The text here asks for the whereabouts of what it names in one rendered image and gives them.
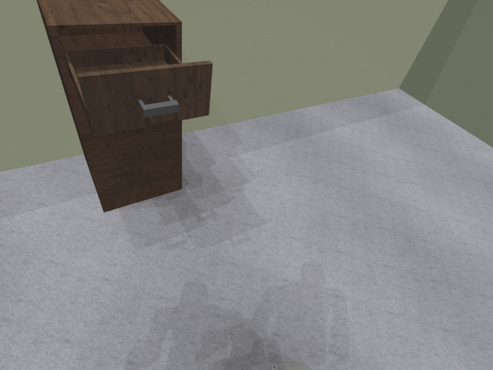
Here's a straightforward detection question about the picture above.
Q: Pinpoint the drawer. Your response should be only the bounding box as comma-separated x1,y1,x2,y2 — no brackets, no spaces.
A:
63,44,213,136

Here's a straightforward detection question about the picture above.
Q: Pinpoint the handle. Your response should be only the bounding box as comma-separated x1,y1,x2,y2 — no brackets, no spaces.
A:
138,96,179,117

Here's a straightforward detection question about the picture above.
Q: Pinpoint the cabinet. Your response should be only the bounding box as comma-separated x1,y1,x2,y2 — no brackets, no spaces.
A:
36,0,182,213

